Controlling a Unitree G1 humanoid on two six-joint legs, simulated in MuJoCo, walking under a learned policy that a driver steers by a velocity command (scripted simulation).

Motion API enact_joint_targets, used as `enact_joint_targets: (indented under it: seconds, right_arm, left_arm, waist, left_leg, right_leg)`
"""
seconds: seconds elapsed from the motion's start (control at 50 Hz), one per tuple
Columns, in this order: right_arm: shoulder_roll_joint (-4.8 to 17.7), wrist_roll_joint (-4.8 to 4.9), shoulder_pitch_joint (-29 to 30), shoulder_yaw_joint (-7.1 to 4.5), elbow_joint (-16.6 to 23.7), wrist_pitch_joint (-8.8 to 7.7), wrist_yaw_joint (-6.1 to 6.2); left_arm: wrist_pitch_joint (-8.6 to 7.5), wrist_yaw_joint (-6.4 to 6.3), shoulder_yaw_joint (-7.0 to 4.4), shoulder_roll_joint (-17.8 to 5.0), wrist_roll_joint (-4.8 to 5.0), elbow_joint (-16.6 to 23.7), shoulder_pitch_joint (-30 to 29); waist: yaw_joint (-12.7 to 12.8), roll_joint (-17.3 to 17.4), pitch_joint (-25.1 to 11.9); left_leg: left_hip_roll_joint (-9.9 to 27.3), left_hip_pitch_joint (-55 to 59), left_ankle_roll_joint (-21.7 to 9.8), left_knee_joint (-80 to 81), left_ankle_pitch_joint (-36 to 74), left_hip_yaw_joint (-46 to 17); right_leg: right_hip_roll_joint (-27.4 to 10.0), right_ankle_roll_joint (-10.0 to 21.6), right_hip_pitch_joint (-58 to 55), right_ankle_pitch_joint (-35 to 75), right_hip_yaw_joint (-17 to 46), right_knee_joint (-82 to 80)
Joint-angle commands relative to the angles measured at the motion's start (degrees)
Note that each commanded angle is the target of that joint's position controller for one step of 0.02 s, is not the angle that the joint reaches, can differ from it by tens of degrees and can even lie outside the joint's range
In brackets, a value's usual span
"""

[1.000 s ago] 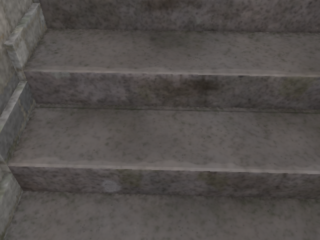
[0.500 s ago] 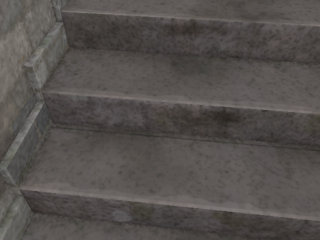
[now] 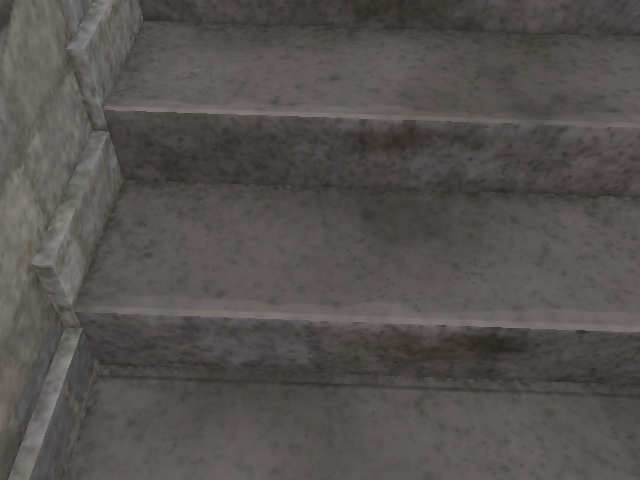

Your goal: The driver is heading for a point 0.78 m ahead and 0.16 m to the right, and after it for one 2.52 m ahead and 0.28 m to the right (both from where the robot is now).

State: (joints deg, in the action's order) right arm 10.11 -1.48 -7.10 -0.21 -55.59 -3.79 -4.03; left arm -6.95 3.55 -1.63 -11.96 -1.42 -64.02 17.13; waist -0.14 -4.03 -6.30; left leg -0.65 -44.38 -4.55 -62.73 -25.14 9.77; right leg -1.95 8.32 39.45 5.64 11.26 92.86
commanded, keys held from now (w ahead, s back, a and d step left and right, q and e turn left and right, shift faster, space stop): w+e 0.64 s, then w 0.32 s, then w+q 0.04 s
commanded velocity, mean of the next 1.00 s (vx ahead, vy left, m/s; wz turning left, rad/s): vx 0.50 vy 0.00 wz -0.36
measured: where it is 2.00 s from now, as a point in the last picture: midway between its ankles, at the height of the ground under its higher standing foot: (473, 97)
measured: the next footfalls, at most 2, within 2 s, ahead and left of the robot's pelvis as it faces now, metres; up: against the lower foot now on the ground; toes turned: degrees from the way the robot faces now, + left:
right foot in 0.50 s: +0.41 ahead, -0.16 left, +0.17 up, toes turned -18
left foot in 0.96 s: +0.75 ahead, -0.04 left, +0.34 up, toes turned -22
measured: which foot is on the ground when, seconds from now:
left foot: down 0.00-0.52, up 0.54-0.94, down 0.96-1.00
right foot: up 0.00-0.48, down 0.50-1.00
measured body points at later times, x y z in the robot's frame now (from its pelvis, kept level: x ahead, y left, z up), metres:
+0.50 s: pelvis +0.27 -0.03 +0.10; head +0.28 -0.03 +0.55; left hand +0.59 +0.05 +0.06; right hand +0.11 -0.14 -0.05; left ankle +0.08 +0.09 -0.63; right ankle +0.38 -0.14 -0.47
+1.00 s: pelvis +0.57 -0.09 +0.29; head +0.58 -0.09 +0.74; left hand +0.59 +0.12 +0.13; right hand +0.75 -0.33 +0.23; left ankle +0.71 -0.02 -0.32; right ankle +0.40 -0.14 -0.45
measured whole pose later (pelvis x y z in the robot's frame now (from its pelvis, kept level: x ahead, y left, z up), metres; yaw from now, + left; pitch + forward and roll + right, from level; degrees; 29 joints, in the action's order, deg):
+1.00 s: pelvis +0.57 -0.09 +0.29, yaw -22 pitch +7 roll +3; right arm 6.2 -1.3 2.5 5.0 -39.6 -0.3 -4.8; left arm -6.0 5.6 0.2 -10.0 -2.1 -62.4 25.9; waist 2.7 -4.5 -7.2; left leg -1.0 -55.0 -2.2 -74.4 -30.2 3.8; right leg -2.2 6.7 6.4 -8.0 2.1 23.2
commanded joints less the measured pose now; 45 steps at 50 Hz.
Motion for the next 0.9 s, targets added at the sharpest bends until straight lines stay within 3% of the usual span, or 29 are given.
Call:
enact_joint_targets:
  seconds: [0.02,0.1,0.14,0.16,0.22,0.28,0.32,0.34,0.38,0.4,0.44,0.46,0.5,0.52,0.54,0.56,0.58,0.6,0.64,0.66,0.68,0.7,0.72,0.76,0.82,0.84,0.86,0.88,0.9]
  right_arm:
    - [-3.82,-0.95,-2.16,1.58,-2.44,-0.15,-0.94]
    - [-3.2,-1.98,-1.83,2.07,-1.17,-1.72,-1.18]
    - [-3.53,-2.46,-8.23,2.38,-3.89,-2.95,0.57]
    - [-3.98,-3.21,-13.3,2.73,-6.56,-2.86,0.96]
    - [-3.02,-5.7,-24.68,3.25,-11.33,-3.28,1.4]
    - [-4.09,-7.64,-30.29,3.82,-14.6,-2.7,0.94]
    - [-4.71,-8.2,-32.39,4.57,-14.83,-2.96,-0.47]
    - [-4.86,-8.0,-33.29,4.68,-14.58,-2.99,-0.92]
    - [-4.09,-4.15,-29.19,4.74,-11.35,-2.06,-2.86]
    - [-1.15,-2.66,-26.4,4.14,-9.47,-2.48,-2.7]
    - [3.61,-1.91,-30.2,3.74,-10.54,-3.97,-2.89]
    - [8.93,-1.98,-31.35,2.2,-10.98,-4.78,-2.51]
    - [13.24,-1.82,-30.0,0.13,-11.96,-5.58,-2.73]
    - [10.75,-3.93,-29.1,-0.17,-9.61,-5.71,-2.43]
    - [8.25,-4.21,-30.15,0.16,-7.61,-5.77,-2.98]
    - [5.0,-4.25,-22.59,-0.03,-5.2,-4.45,-4.71]
    - [3.62,-0.93,-19.13,-1.02,-2.71,-3.15,-5.93]
    - [3.84,-0.98,-19.38,-1.86,-2.67,-2.82,-5.59]
    - [1.31,-2.87,-10.75,-0.89,0.97,-3.69,-4.2]
    - [-1.1,-2.16,-9.11,0.25,2.25,-2.99,-2.79]
    - [-1.95,-2.1,-8.5,1.14,4.18,-1.72,-1.89]
    - [-2.07,-1.79,-8.35,1.53,4.13,-0.55,-1.79]
    - [-2.66,-1.86,-9.18,2.12,4.0,0.75,-1.72]
    - [-2.17,0.06,-3.8,3.12,6.99,1.05,-1.68]
    - [-0.29,0.45,7.8,4.41,15.47,0.94,-0.88]
    - [2.27,1.3,13.25,4.14,18.16,1.78,-0.45]
    - [1.63,0.62,16.49,4.71,20.11,2.82,-0.32]
    - [0.82,0.16,14.24,4.7,19.37,3.2,-0.81]
    - [1.82,0.45,11.71,4.38,19.94,3.37,-1.32]
  left_arm:
    - [1.39,-0.96,0.79,5.81,0.64,3.04,2.77]
    - [3.81,0.7,0.05,2.59,0.87,6.24,-0.51]
    - [4.25,1.92,0.11,1.76,-0.44,7.63,-5.14]
    - [4.44,1.72,0.6,2.42,-0.75,9.16,-7.58]
    - [5.06,0.0,1.64,2.66,0.98,14.59,-15.42]
    - [5.36,-0.62,3.85,4.93,1.77,19.22,-24.06]
    - [6.09,-0.1,3.42,2.9,1.07,22.61,-29.57]
    - [6.85,0.22,3.17,3.1,1.2,23.03,-31.0]
    - [9.44,1.95,3.78,4.93,0.45,25.72,-39.91]
    - [9.25,2.83,3.87,5.78,-0.75,24.71,-36.21]
    - [8.49,3.43,3.0,3.84,0.73,26.47,-37.5]
    - [8.15,3.97,3.1,3.79,0.75,26.75,-33.95]
    - [7.2,2.97,2.12,1.12,2.25,25.1,-25.89]
    - [6.87,1.29,0.87,-2.54,1.42,21.82,-17.0]
    - [7.99,1.02,0.66,-4.17,1.65,19.54,-7.62]
    - [8.77,-0.96,-1.53,-7.95,-1.42,13.99,6.42]
    - [8.25,-1.4,-4.05,-13.82,-1.74,10.47,14.25]
    - [5.87,-2.03,-5.07,-14.87,-1.46,8.93,13.0]
    - [3.5,-0.8,-3.55,-5.73,-0.57,6.37,5.09]
    - [4.26,0.1,-1.6,0.2,0.18,4.76,4.02]
    - [4.44,1.0,-0.2,3.68,-2.39,3.65,0.1]
    - [4.27,1.58,0.22,4.38,-2.75,2.75,-1.16]
    - [3.56,1.46,0.36,3.56,-2.81,2.65,-3.55]
    - [2.68,0.78,0.8,1.02,-5.59,2.78,-2.57]
    - [2.12,0.46,1.97,-1.01,-9.1,-0.83,6.48]
    - [1.91,1.08,2.39,-1.83,-8.93,-1.16,10.3]
    - [2.59,2.35,2.59,-3.19,-6.76,1.52,7.2]
    - [1.88,3.08,3.39,-3.09,-4.67,4.49,2.97]
    - [0.93,3.1,2.6,-6.96,-2.63,5.07,4.07]
  waist:
    - [5.44,3.84,1.15]
    - [7.41,4.31,0.54]
    - [3.85,9.39,0.93]
    - [2.35,7.16,2.88]
    - [-1.54,6.28,2.16]
    - [-4.03,5.53,6.82]
    - [-4.56,3.05,8.9]
    - [-4.89,5.62,10.06]
    - [-4.55,7.37,9.45]
    - [-1.31,9.43,10.15]
    - [0.76,10.96,5.04]
    - [3.5,13.8,4.73]
    - [7.47,19.46,1.66]
    - [7.61,15.0,-6.48]
    - [9.54,9.84,-16.24]
    - [14.91,1.46,-12.41]
    - [14.52,-4.12,-11.38]
    - [11.27,-0.93,-9.53]
    - [6.35,1.83,-1.55]
    - [3.11,3.56,-1.87]
    - [-1.14,6.32,-1.39]
    - [-2.82,6.95,1.47]
    - [-4.93,6.61,3.51]
    - [-4.34,1.84,5.73]
    - [-2.68,7.52,5.1]
    - [0.12,6.8,5.8]
    - [-1.18,1.9,4.4]
    - [-3.06,-0.67,6.06]
    - [-4.49,-0.81,2.33]
  left_leg:
    - [15.2,10.79,-4.87,39.37,2.44,-32.36]
    - [11.33,10.9,-4.56,42.84,11.22,-13.29]
    - [12.19,18.65,-7.66,43.73,8.75,-13.39]
    - [13.03,24.99,-8.24,43.62,6.85,-13.92]
    - [14.71,40.13,-7.32,44.51,12.35,-11.19]
    - [18.53,50.25,-9.95,48.64,16.27,-12.67]
    - [18.95,48.41,-9.65,54.0,14.81,-11.72]
    - [17.61,45.48,-10.02,55.4,16.61,-9.43]
    - [18.21,31.51,-10.58,64.83,20.14,-2.37]
    - [17.72,28.36,-8.46,63.4,36.9,1.52]
    - [17.87,35.55,-7.35,55.43,84.91,6.04]
    - [20.09,42.26,-6.69,52.57,103.48,4.01]
    - [19.74,51.72,-4.16,45.4,115.58,3.95]
    - [17.53,40.0,-0.22,35.23,110.28,3.54]
    - [12.53,24.38,0.56,22.91,89.42,-1.84]
    - [5.4,6.61,1.23,7.29,43.88,-5.25]
    - [-2.03,1.02,2.13,-27.46,22.06,-14.12]
    - [-2.09,-4.36,0.57,-45.93,22.13,-23.13]
    - [-3.35,-18.52,-3.81,-62.12,18.99,-23.44]
    - [-2.71,-24.46,-5.79,-63.34,19.06,-23.41]
    - [-0.75,-27.58,-7.87,-63.93,20.17,-22.63]
    - [1.19,-30.84,-8.13,-67.35,18.38,-20.24]
    - [2.33,-32.52,-8.02,-64.71,14.86,-18.76]
    - [1.59,-31.29,-8.72,-70.75,11.7,-14.06]
    - [5.44,-32.24,-10.03,-51.21,20.85,-13.43]
    - [7.37,-29.78,-7.81,-42.5,25.91,-14.14]
    - [7.0,-14.03,-6.9,-36.95,26.11,-8.64]
    - [5.82,-0.49,-4.21,-36.0,24.72,-5.83]
    - [2.39,6.26,-1.76,-32.91,23.26,-3.43]
  right_leg:
    - [-1.05,6.27,20.31,2.93,3.0,18.42]
    - [-2.67,7.19,22.49,0.29,-3.1,18.57]
    - [-0.99,7.23,31.05,-5.59,-4.13,32.25]
    - [-0.41,8.46,39.18,-7.24,-2.62,33.85]
    - [-2.29,8.39,51.22,-7.5,-3.82,27.03]
    - [-2.83,9.91,64.09,-15.27,-5.11,31.51]
    - [-5.05,10.34,60.84,-8.9,-7.69,15.26]
    - [-4.66,10.39,58.11,-6.3,-10.46,13.14]
    - [-6.85,7.21,37.34,-12.98,-19.1,4.42]
    - [-5.1,6.06,27.54,-17.27,-21.25,3.57]
    - [1.01,4.57,17.85,-23.06,-26.29,-2.11]
    - [3.16,3.8,13.79,-26.18,-26.53,-9.61]
    - [7.77,4.06,0.9,-26.06,-26.57,-27.63]
    - [6.34,7.11,-19.2,-4.64,-18.41,-22.73]
    - [4.47,9.55,-39.63,-5.68,-4.34,-30.76]
    - [-0.4,10.21,-50.9,-2.4,10.05,-48.46]
    - [-8.43,14.06,-44.69,0.66,28.46,-63.23]
    - [-10.17,13.12,-37.73,1.24,29.55,-63.44]
    - [-8.32,12.23,-29.97,-7.13,24.09,-62.74]
    - [-8.27,10.97,-30.24,-7.3,21.94,-63.47]
    - [-7.97,9.33,-26.49,-7.12,16.12,-64.87]
    - [-8.1,7.67,-22.25,-9.13,12.58,-67.12]
    - [-5.88,6.33,-17.9,-13.29,6.49,-68.78]
    - [-2.65,5.3,-8.51,-15.83,0.15,-72.81]
    - [-1.46,1.82,-9.72,-18.98,-2.65,-73.84]
    - [-2.36,2.48,-8.74,-17.4,-1.26,-77.17]
    - [-2.98,4.81,-0.04,-14.14,-4.08,-86.24]
    - [-5.38,6.92,7.56,-0.45,-3.67,-88.27]
    - [-6.12,8.32,4.7,26.51,-5.18,-84.37]
Keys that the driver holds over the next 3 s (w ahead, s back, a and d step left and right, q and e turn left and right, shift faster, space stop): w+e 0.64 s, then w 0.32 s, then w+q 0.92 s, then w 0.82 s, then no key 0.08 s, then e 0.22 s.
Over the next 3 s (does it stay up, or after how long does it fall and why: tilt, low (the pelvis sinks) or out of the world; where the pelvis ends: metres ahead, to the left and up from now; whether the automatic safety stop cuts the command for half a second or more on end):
stays up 1.57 -0.17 0.82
